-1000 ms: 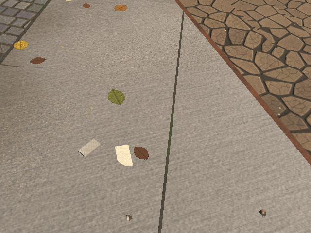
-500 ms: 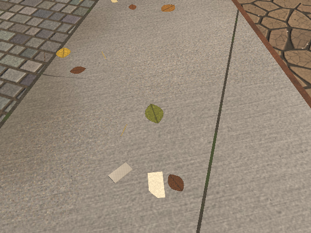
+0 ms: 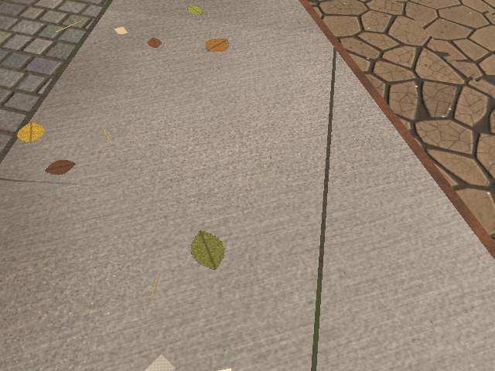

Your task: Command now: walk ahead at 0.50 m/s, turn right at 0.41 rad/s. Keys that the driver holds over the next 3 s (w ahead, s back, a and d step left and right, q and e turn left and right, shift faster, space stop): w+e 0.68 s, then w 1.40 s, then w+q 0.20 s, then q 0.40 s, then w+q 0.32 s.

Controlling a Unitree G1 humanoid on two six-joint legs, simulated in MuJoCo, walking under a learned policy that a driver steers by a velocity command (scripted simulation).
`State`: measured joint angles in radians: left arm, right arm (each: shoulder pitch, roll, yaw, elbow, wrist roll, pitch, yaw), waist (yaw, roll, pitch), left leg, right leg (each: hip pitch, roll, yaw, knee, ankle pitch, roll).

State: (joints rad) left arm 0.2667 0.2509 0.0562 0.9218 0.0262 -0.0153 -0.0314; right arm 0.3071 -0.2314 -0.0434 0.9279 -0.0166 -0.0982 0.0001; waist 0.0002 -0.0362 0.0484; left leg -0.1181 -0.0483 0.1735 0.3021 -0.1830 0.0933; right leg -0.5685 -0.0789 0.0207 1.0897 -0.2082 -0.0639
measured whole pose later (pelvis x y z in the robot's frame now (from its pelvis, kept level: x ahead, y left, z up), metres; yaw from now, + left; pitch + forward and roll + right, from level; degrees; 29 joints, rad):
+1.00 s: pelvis +0.56 -0.11 -0.01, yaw -29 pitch +0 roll +0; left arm 0.31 0.28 0.05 0.87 0.03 -0.05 -0.02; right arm 0.24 -0.25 -0.04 0.84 -0.03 -0.07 0.01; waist 0.02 -0.04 0.04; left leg -0.26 -0.04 0.06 0.43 -0.17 0.06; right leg -0.40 0.04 0.06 1.12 -0.33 -0.07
